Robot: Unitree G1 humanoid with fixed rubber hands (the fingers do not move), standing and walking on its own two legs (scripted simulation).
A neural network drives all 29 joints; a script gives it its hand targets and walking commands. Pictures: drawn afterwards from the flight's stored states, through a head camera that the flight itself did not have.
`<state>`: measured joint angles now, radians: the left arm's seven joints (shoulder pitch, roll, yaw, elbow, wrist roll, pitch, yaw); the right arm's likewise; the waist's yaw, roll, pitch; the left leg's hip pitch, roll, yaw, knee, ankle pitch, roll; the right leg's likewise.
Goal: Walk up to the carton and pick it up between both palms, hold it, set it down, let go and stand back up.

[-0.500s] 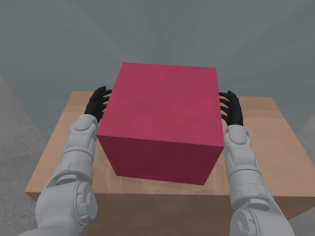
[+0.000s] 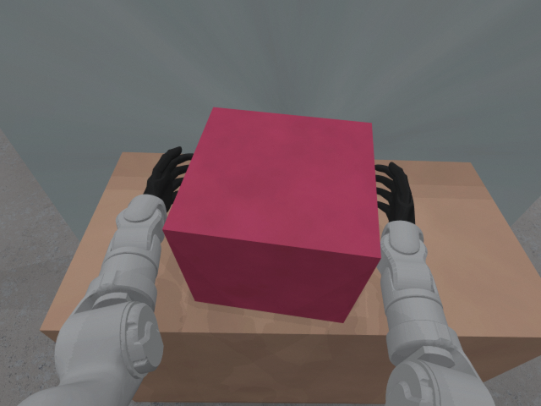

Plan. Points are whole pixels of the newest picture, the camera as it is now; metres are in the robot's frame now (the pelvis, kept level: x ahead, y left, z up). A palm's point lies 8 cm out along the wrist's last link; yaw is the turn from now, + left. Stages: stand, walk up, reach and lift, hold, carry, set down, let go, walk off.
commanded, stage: set down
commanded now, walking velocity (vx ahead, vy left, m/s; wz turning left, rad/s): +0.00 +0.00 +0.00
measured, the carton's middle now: (279, 216) +0.44 +0.01 +0.03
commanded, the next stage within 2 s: none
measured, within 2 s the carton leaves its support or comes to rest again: rests again in 0.80 s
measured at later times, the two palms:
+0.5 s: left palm (162, 198) +0.44 +0.20 +0.07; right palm (386, 221) +0.39 -0.16 +0.07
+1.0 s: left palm (163, 204) +0.45 +0.21 +0.05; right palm (380, 228) +0.40 -0.15 +0.05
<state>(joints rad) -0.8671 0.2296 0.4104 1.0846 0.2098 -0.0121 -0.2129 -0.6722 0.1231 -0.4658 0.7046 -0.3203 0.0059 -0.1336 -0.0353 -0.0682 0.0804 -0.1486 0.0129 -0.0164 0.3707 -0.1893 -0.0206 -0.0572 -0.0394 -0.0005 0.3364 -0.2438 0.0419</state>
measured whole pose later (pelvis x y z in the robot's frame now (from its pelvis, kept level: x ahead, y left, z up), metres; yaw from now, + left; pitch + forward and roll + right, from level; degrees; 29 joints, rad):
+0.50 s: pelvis +0.01 +0.00 +0.00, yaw +0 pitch +1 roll +0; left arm -0.89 0.25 0.43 1.15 0.21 -0.07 -0.23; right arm -0.66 0.15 -0.51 0.74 -0.38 -0.07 -0.14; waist -0.04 -0.08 0.09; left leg -0.18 0.01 -0.02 0.37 -0.20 -0.02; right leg -0.09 -0.04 0.00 0.34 -0.24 0.05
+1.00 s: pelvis +0.02 +0.01 +0.00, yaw +0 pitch +4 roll +0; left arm -0.89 0.25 0.43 1.22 0.21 -0.15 -0.22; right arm -0.66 0.15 -0.55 0.83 -0.38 -0.17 -0.15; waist -0.04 -0.08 0.06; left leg -0.25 0.01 -0.02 0.37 -0.20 -0.02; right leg -0.16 -0.04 -0.01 0.34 -0.24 0.05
